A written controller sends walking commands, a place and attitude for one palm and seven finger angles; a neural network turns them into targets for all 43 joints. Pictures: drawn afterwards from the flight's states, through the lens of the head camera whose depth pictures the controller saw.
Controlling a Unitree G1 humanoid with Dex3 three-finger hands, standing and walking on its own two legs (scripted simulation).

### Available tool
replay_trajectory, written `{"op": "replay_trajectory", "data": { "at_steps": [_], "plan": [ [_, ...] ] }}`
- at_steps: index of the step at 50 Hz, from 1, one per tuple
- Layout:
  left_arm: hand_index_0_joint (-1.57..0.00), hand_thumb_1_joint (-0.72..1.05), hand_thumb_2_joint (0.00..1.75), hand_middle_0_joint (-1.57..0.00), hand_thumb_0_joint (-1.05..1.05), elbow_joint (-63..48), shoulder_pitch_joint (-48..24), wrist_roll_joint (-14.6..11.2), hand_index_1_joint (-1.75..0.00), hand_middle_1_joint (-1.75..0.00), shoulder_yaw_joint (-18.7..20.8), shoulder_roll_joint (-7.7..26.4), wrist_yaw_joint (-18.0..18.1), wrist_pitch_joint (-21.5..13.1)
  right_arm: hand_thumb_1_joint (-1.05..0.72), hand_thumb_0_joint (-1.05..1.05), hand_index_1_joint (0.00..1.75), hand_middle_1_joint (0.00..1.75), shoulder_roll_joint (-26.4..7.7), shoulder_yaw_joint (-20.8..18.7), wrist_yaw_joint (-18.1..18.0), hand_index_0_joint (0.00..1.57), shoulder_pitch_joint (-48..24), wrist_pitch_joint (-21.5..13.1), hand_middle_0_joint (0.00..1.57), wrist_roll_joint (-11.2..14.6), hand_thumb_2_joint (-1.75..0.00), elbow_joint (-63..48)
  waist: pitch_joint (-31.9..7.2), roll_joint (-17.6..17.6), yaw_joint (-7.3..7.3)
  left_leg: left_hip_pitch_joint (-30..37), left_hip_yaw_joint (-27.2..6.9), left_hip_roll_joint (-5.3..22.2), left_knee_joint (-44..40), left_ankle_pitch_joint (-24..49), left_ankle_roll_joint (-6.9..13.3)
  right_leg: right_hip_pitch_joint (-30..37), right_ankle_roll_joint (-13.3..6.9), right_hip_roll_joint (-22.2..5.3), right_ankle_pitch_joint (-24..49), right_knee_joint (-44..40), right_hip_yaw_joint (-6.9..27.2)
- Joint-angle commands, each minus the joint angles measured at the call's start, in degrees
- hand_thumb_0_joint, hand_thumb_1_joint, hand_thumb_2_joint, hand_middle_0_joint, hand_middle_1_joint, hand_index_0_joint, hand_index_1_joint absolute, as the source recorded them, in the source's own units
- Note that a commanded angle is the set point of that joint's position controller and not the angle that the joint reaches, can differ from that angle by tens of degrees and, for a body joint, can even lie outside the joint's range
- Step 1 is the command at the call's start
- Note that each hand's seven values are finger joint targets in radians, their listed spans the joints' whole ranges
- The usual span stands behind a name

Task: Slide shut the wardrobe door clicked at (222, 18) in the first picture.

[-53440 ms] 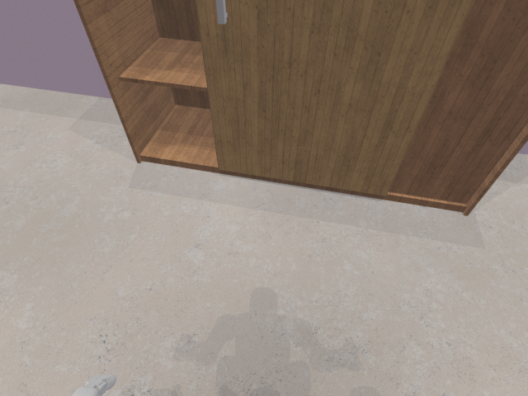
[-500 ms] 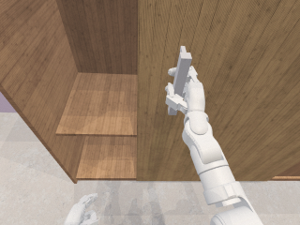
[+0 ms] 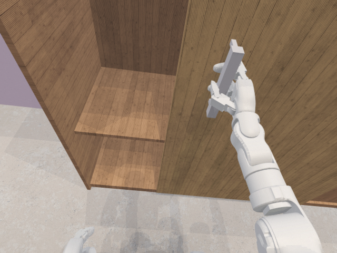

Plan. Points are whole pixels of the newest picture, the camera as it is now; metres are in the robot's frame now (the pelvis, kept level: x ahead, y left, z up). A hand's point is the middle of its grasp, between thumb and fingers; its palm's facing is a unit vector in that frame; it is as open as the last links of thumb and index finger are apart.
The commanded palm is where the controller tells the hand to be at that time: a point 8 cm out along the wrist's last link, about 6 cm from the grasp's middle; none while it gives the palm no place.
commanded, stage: step sideways, sliding the door along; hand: right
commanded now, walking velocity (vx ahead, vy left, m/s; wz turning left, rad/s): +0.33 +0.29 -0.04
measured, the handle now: (221, 81) +0.48 -0.09 +0.16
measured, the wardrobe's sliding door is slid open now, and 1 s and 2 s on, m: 0.38 0.35 0.26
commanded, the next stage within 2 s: none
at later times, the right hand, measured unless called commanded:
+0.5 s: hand (209, 94) +0.43 -0.06 +0.15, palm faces +0.19 +0.97 -0.12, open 6.4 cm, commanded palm +0.40 -0.03 +0.16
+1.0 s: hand (195, 91) +0.43 -0.02 +0.16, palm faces +0.26 +0.96 -0.06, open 6.2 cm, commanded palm +0.40 +0.04 +0.16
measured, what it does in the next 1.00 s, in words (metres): steps to the left: left foot, then right foot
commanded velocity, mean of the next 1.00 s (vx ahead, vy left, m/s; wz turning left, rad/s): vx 0.01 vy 0.13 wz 0.11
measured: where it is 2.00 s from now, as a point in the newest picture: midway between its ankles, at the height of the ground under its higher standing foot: outside the picture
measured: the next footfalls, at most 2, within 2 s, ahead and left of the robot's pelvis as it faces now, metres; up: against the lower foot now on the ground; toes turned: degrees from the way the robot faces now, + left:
left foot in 0.46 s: +0.11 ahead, +0.31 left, +0.00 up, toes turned +1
right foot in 0.62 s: +0.06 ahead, +0.03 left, +0.00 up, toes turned -6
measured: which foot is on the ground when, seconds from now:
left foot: down 0.00-0.14, up 0.16-0.44, down 0.46-1.00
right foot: down 0.00-0.52, up 0.54-0.60, down 0.62-1.00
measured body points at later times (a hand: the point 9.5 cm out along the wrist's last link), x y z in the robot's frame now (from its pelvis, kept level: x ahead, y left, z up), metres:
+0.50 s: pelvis +0.04 +0.11 -0.01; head +0.09 +0.10 +0.44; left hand +0.24 +0.27 -0.13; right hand +0.42 -0.11 +0.16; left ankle +0.11 +0.25 -0.72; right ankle +0.00 -0.10 -0.71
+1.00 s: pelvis +0.08 +0.14 +0.01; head +0.16 +0.14 +0.45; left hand +0.33 +0.32 -0.10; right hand +0.41 -0.07 +0.16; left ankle +0.10 +0.27 -0.72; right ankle +0.02 -0.02 -0.72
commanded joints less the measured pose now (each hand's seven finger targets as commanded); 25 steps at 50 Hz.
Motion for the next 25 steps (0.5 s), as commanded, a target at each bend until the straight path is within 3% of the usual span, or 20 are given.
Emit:
{"op": "replay_trajectory", "data": {
  "at_steps": [1, 3, 4, 5, 6, 7, 8, 9, 10, 11, 13, 15, 16, 17, 19, 21, 22, 23, 24, 25],
  "plan": [
    [-0.2, 0.9, 0.9, -0.2, 0.0, -6.8, -6.7, -0.4, -0.3, -0.3, 2.9, 4.8, 1.0, -3.7, -0.9, 0.0, 1.4, 1.4, 2.6, 6.1, 4.8, 0.45, -31.1, -5.2, 0.45, -3.4, -0.9, -12.8, -14.8, 26.5, 0.63, 11.5, -23.5, 16.7, -17.3, 29.5, 9.1, -8.3, -2.0, 5.0, -7.0, 19.3, 0.6],
    [-0.2, 0.9, 0.9, -0.2, 0.0, -6.4, -6.8, 0.1, -0.3, -0.3, 1.6, 2.9, 0.6, -4.5, -0.9, 0.0, 1.4, 1.4, 8.1, 11.4, 5.2, 0.45, -34.1, -6.8, 0.45, -3.6, -0.9, -16.7, -16.7, 16.4, 1.98, 12.0, -14.9, 15.0, -10.3, 40.7, 7.6, -1.7, -2.8, 3.8, -4.4, 2.8, 0.0],
    [-0.2, 0.9, 0.9, -0.2, 0.0, -6.3, -6.8, 0.5, -0.3, -0.3, 1.3, 2.3, 0.7, -4.4, -0.9, 0.0, 1.4, 1.4, 9.7, 12.1, 5.3, 0.45, -32.8, -7.4, 0.45, -3.7, -0.9, -16.7, -17.8, 14.3, 2.94, 11.3, -10.0, 11.8, -5.8, 42.0, 6.0, 4.2, -2.6, 4.0, 4.0, -9.1, -2.6],
    [-0.2, 0.9, 0.9, -0.2, 0.0, -5.8, -6.0, 0.6, -0.3, -0.3, 1.8, 3.0, 0.9, -4.1, -0.9, 0.0, 1.4, 1.4, 10.2, 13.0, 5.2, 0.45, -32.5, -8.1, 0.45, -3.3, -0.9, -18.3, -20.8, 11.6, 4.73, 7.6, -6.0, 10.0, 3.4, 41.4, 4.0, 14.0, -2.6, 4.1, 17.3, -20.9, -4.0],
    [-0.2, 0.9, 0.9, -0.2, 0.0, -6.0, -4.7, 0.9, -0.3, -0.3, 3.0, 5.1, 0.8, -4.4, -0.9, 0.0, 1.4, 1.4, 9.1, 12.9, 5.2, 0.45, -32.1, -8.7, 0.45, -2.7, -0.9, -20.2, -22.9, 5.4, 5.43, -4.2, -2.5, 6.5, 15.5, 30.8, 1.1, 27.9, -4.3, -1.3, 32.7, -25.3, -0.1],
    [-0.2, 0.9, 0.9, -0.2, 0.0, -7.2, -4.8, 0.9, -0.3, -0.3, 4.1, 7.0, -0.1, -4.2, -0.9, 0.0, 1.4, 1.4, 10.2, 14.3, 5.6, 0.45, -32.9, -9.0, 0.45, -1.8, -0.9, -22.8, -24.4, -6.3, 4.53, -22.3, -3.5, 2.4, 27.0, -0.2, -1.1, 41.2, -10.0, -14.7, 56.8, -20.3, 16.2],
    [-0.2, 0.9, 0.9, -0.2, 0.0, -8.3, -5.0, 0.0, -0.3, -0.3, 3.3, 6.7, -1.9, -3.7, -0.9, 0.0, 1.4, 1.4, 10.2, 14.8, 5.6, 0.45, -31.7, -8.3, 0.45, -1.5, -0.9, -21.7, -25.8, -4.8, 3.43, -24.3, -10.6, 3.4, 34.3, -7.8, 0.3, 41.6, -13.4, -19.6, 57.1, -16.8, 22.2],
    [-0.2, 0.9, 0.9, -0.2, 0.0, -8.5, -6.4, -0.1, -0.3, -0.3, 3.3, 5.7, -2.9, -3.5, -0.9, 0.0, 1.4, 1.4, 11.3, 14.7, 6.3, 0.45, -32.3, -7.6, 0.45, -1.1, -0.9, -22.9, -22.8, -0.6, 3.3, -28.6, -14.5, 5.0, 35.1, -7.7, 0.0, 40.3, -15.7, -21.3, 52.2, -15.6, 21.6],
    [-0.2, 0.9, 0.9, -0.2, 0.0, -7.7, -6.8, 0.7, -0.3, -0.3, 3.4, 5.5, -2.4, -3.6, -0.9, 0.0, 1.4, 1.4, 9.6, 14.3, 6.6, 0.45, -32.5, -7.4, 0.45, -2.0, -0.9, -24.6, -19.8, 1.9, 3.57, -32.8, -13.9, 7.1, 31.3, -9.1, -0.6, 40.3, -15.7, -21.0, 48.2, -14.8, 20.9],
    [-0.2, 0.9, 0.9, -0.2, 0.0, -7.8, -6.5, 0.8, -0.3, -0.3, 3.3, 5.8, -2.2, -3.6, -0.9, 0.0, 1.4, 1.4, 8.6, 14.0, 6.8, 0.45, -33.2, -7.5, 0.45, -2.3, -0.9, -26.1, -19.0, 2.9, 3.68, -31.5, -14.6, 8.4, 26.7, -9.5, -0.8, 36.7, -15.4, -20.9, 44.5, -14.7, 21.2],
    [-0.2, 0.9, 0.9, -0.2, 0.0, -8.6, -7.1, 0.1, -0.3, -0.3, 3.4, 6.0, -2.0, -3.6, -0.9, 0.0, 1.4, 1.4, 9.2, 14.8, 6.7, 0.45, -34.8, -7.7, 0.45, -2.6, -0.9, -26.8, -20.4, 4.9, 3.21, -20.9, -11.0, 7.9, 16.6, -6.6, -0.9, 29.6, -13.7, -18.5, 42.4, -14.6, 16.0],
    [-0.2, 0.9, 0.9, -0.2, 0.0, -9.5, -7.8, -0.4, -0.3, -0.3, 3.7, 5.9, -2.3, -4.4, -0.9, 0.0, 1.4, 1.4, 12.4, 17.2, 7.2, 0.45, -34.9, -7.2, 0.45, -3.2, -0.9, -26.7, -22.7, -0.3, 3.51, -9.4, -3.9, 5.5, 9.6, 1.5, -1.6, 24.1, -9.9, -13.4, 39.8, -14.7, 5.6],
    [-0.2, 0.9, 0.9, -0.2, 0.0, -9.9, -8.3, -0.5, -0.3, -0.3, 3.8, 6.2, -2.1, -4.9, -0.9, 0.0, 1.4, 1.4, 12.0, 17.1, 7.5, 0.45, -35.2, -7.1, 0.45, -3.2, -0.9, -26.4, -23.3, -2.3, 3.78, -4.5, -2.0, 4.5, 8.1, 4.2, -2.1, 20.9, -8.8, -12.4, 37.1, -14.7, 3.2],
    [-0.2, 0.9, 0.9, -0.2, 0.0, -10.2, -8.5, -0.6, -0.3, -0.3, 3.9, 6.2, -2.1, -5.2, -0.9, 0.0, 1.4, 1.4, 12.1, 17.2, 7.8, 0.45, -35.2, -7.2, 0.45, -3.3, -0.9, -27.0, -23.7, -4.6, 3.6, -1.9, -0.6, 3.6, 6.9, 4.9, -2.5, 19.9, -8.0, -11.5, 35.4, -14.5, 1.3],
    [-0.2, 0.9, 0.9, -0.2, 0.0, -10.3, -10.1, -1.1, -0.3, -0.3, 3.7, 6.1, -1.8, -5.3, -0.9, 0.0, 1.4, 1.4, 11.8, 17.2, 7.8, 0.45, -33.4, -6.9, 0.45, -3.0, -0.9, -25.1, -20.6, -6.2, 2.87, 1.6, 0.3, 3.3, 6.4, 4.8, -3.0, 14.2, -7.4, -12.2, 30.9, -14.7, 1.2],
    [-0.2, 0.9, 0.9, -0.2, 0.0, -10.1, -10.0, -1.3, -0.3, -0.3, 3.5, 5.6, -1.8, -4.7, -0.9, 0.0, 1.4, 1.4, 10.6, 16.4, 7.3, 0.45, -32.1, -7.3, 0.45, -3.2, -0.9, -26.6, -20.1, -4.7, 2.29, 4.5, 0.2, 2.7, 0.1, 7.6, -2.3, 14.9, -6.0, -11.3, 33.7, -8.6, 1.0],
    [-0.2, 0.9, 0.9, -0.2, 0.0, -9.8, -9.8, -1.4, -0.3, -0.3, 3.5, 5.2, -1.9, -4.4, -0.9, 0.0, 1.4, 1.4, 9.8, 15.8, 7.1, 0.45, -31.4, -7.6, 0.45, -3.5, -0.9, -27.0, -20.5, -2.0, 1.91, 6.5, -0.4, 2.8, -5.2, 12.9, -1.8, 15.4, -4.7, -9.3, 33.8, -2.6, -0.3],
    [-0.2, 0.9, 0.9, -0.2, 0.0, -9.1, -9.4, -1.8, -0.3, -0.3, 3.7, 4.9, -1.8, -4.4, -0.9, 0.0, 1.4, 1.4, 8.3, 15.3, 6.5, 0.45, -30.4, -7.4, 0.45, -3.9, -0.9, -26.8, -20.0, 2.3, 2.07, 8.5, -2.6, 4.4, -9.3, 23.7, -0.9, 13.6, -2.9, -5.1, 29.3, 2.5, -3.1],
    [-0.2, 0.9, 0.9, -0.2, 0.0, -8.2, -8.9, -1.4, -0.3, -0.3, 3.7, 3.5, -1.6, -4.4, -0.9, 0.0, 1.4, 1.4, 7.6, 15.0, 6.3, 0.45, -28.7, -7.4, 0.45, -4.5, -0.9, -27.0, -21.0, 11.3, 2.59, 11.5, -10.0, 9.3, -12.4, 36.9, 1.5, 9.7, -1.1, 0.0, 20.7, 8.3, -3.6],
    [-0.2, 0.9, 0.9, -0.2, 0.0, -7.4, -9.0, -0.5, -0.3, -0.3, 3.7, 2.6, -1.3, -4.5, -0.9, 0.0, 1.4, 1.4, 5.9, 14.5, 6.0, 0.45, -27.3, -7.2, 0.45, -5.1, -0.9, -27.5, -20.0, 19.4, 3.13, 13.4, -17.7, 14.9, -13.5, 46.7, 4.5, 3.2, 0.5, 4.8, 2.7, 10.0, -2.8]
  ]
}}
